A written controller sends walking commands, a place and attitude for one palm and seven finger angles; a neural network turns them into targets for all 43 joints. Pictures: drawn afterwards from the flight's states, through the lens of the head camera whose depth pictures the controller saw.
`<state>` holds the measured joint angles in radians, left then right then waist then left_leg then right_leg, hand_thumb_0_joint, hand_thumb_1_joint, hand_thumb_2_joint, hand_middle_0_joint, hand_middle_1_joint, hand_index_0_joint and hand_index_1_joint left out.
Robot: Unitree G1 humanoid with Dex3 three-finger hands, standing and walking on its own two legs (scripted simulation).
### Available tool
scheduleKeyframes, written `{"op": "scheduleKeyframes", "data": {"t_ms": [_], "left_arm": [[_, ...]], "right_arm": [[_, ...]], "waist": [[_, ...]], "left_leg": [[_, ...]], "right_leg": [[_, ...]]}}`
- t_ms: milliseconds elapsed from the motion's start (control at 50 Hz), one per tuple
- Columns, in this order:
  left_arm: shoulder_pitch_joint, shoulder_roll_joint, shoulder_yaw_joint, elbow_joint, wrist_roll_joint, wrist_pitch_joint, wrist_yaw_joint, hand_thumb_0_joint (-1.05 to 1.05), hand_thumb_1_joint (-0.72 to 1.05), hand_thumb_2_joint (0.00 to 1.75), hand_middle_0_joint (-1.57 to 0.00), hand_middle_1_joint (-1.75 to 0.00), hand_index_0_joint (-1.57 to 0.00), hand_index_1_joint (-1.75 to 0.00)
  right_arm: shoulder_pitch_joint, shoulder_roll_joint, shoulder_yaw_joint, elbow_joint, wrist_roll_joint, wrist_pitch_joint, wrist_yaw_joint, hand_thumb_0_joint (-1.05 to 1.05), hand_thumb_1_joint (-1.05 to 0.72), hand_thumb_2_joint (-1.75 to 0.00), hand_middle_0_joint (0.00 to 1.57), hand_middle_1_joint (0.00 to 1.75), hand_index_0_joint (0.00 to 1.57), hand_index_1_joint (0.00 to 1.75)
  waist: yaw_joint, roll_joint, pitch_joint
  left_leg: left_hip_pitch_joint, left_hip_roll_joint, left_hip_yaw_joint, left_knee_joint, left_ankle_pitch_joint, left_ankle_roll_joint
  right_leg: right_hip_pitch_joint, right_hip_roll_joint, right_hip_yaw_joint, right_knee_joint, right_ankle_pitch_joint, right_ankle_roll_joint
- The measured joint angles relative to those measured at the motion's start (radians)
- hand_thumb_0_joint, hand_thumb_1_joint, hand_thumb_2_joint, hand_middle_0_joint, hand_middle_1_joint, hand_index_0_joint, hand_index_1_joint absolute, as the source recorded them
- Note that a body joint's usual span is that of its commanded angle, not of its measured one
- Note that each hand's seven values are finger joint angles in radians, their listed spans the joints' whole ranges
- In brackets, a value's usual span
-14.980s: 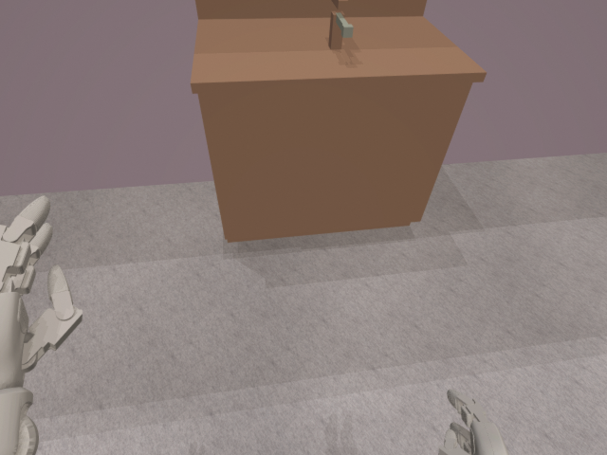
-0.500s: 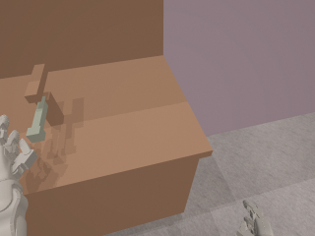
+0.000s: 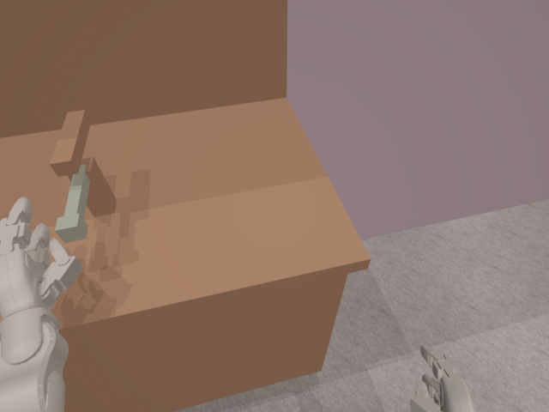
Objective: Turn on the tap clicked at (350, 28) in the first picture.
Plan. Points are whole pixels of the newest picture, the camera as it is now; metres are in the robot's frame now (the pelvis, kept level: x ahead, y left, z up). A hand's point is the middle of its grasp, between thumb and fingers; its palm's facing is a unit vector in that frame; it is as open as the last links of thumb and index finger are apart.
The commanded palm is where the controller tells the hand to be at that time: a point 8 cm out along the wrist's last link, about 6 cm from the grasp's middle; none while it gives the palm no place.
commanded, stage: push the lever round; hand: left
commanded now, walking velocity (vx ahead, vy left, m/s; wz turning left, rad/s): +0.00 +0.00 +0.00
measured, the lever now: (72, 228) +0.31 +0.32 +0.12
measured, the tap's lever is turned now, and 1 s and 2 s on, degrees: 2 30 65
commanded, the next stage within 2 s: none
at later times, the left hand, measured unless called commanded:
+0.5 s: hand (102, 255) +0.27 +0.27 +0.11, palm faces +0.64 -0.77 -0.05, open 7.6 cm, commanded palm +0.23 +0.29 +0.11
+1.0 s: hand (133, 241) +0.30 +0.23 +0.11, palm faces +0.70 -0.71 -0.04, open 7.7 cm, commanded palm +0.26 +0.26 +0.11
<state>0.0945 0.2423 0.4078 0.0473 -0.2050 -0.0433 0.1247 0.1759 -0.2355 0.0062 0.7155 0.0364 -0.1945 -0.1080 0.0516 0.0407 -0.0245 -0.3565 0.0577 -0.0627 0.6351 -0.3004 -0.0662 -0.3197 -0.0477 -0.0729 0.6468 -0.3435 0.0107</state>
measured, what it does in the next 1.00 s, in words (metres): stands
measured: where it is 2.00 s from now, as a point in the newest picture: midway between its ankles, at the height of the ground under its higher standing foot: outside the picture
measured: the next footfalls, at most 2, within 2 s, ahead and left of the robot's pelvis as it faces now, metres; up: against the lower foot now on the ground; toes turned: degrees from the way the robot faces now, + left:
none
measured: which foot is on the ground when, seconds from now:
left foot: down 0.00-1.00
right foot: down 0.00-1.00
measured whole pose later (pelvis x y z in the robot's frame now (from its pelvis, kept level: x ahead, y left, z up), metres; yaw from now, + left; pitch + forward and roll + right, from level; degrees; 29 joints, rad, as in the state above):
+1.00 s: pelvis -0.01 +0.00 +0.00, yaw +1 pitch -1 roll +0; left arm -0.07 0.06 0.17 0.05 -0.03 0.08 0.57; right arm 0.10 -0.21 0.01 0.73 -0.01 -0.03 -0.09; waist 0.04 0.03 -0.02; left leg -0.33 0.05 -0.07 0.62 -0.29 -0.06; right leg -0.29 -0.05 -0.08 0.63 -0.33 0.01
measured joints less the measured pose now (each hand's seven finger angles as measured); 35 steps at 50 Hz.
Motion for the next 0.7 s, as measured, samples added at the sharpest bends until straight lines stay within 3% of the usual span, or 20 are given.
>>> {"op": "scheduleKeyframes", "data": {"t_ms": [360,700], "left_arm": [[-0.043,-0.072,-0.098,-0.039,0.064,0.031,0.167,0.00,0.93,0.95,-0.15,-0.15,-0.15,-0.15],[-0.089,-0.131,-0.179,-0.043,0.122,0.085,0.322,-0.02,0.91,0.95,-0.15,-0.15,-0.15,-0.15]], "right_arm": [[-0.024,0.008,0.009,0.003,-0.018,0.036,0.007,0.01,-0.90,-0.90,0.20,0.30,0.20,0.30],[-0.055,0.022,0.013,0.002,-0.034,0.110,0.015,0.01,-0.90,-0.90,0.20,0.30,0.20,0.30]], "waist": [[0.001,-0.003,0.008],[0.000,-0.007,0.004]], "left_leg": [[-0.004,-0.008,-0.006,0.009,0.006,0.004],[0.012,-0.007,-0.008,-0.002,0.011,0.003]], "right_leg": [[0.002,-0.007,-0.005,0.003,0.006,0.005],[0.018,-0.005,-0.006,-0.007,0.010,0.003]]}}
